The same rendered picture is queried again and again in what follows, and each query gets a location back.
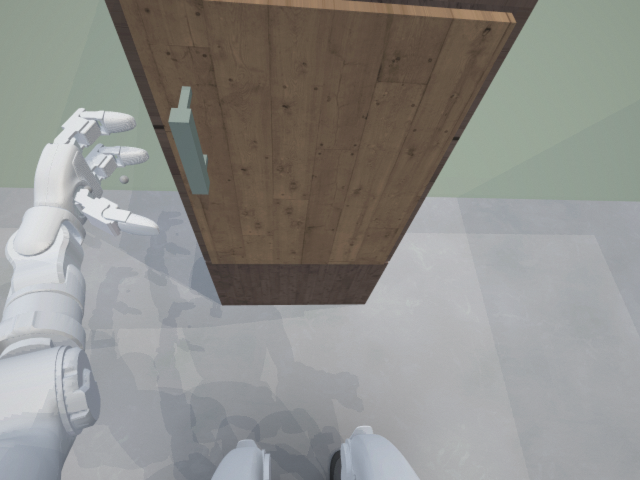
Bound left robot forearm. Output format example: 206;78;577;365
0;206;86;360

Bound robot right shin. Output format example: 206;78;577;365
341;426;373;480

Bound handle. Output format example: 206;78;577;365
168;86;210;195

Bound robot shin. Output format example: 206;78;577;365
236;440;258;448
341;426;373;480

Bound cupboard door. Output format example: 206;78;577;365
119;0;516;265

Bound robot left shin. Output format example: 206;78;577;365
236;440;258;448

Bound robot left hand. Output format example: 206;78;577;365
34;108;160;237

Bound left robot upper arm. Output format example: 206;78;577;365
0;345;101;480

